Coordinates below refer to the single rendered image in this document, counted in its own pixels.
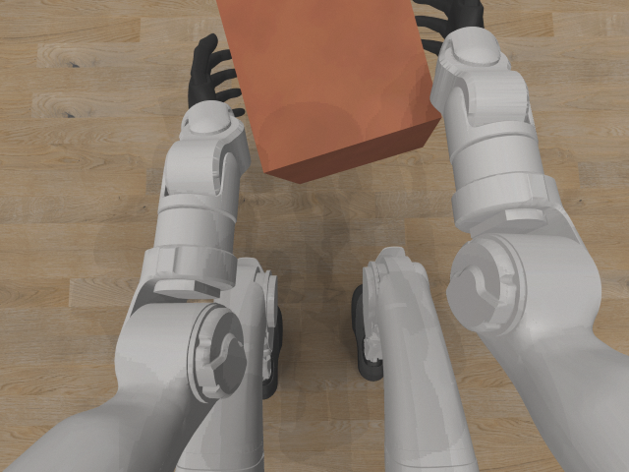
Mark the right robot forearm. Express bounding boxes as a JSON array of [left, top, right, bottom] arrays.
[[429, 27, 601, 284]]

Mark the robot right hand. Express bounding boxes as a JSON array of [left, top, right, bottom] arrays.
[[413, 0, 485, 56]]

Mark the robot left upper arm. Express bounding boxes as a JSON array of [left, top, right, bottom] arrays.
[[2, 303, 247, 472]]

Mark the robot left hand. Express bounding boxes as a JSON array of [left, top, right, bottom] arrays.
[[188, 33, 245, 117]]

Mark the carton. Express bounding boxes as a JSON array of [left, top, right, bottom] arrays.
[[216, 0, 442, 184]]

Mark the left robot forearm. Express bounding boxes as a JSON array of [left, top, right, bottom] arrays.
[[115, 100, 251, 377]]

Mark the robot left thigh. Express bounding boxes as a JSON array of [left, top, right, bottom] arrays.
[[175, 266, 278, 472]]

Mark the right robot foot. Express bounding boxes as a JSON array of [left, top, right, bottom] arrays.
[[351, 284, 383, 382]]

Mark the robot right upper arm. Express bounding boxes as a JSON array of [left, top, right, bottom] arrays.
[[446, 233, 629, 472]]

